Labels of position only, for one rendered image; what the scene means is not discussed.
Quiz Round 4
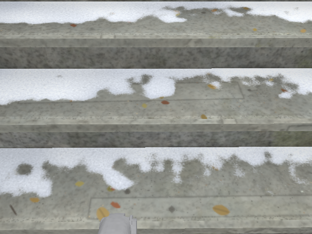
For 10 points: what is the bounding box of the left robot thigh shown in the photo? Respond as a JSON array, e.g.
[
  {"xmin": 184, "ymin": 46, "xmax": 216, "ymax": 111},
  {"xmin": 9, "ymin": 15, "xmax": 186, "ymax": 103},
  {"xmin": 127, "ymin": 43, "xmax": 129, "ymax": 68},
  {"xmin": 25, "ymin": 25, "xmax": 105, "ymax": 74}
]
[{"xmin": 97, "ymin": 213, "xmax": 137, "ymax": 234}]

